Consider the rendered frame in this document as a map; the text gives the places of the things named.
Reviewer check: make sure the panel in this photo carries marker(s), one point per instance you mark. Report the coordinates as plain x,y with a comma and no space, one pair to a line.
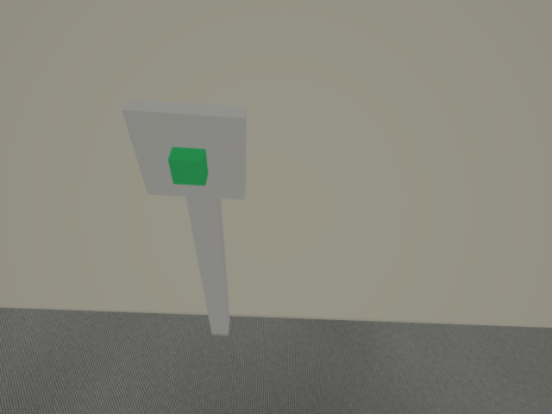
154,128

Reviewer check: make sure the button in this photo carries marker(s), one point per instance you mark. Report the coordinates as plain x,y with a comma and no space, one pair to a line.
188,166

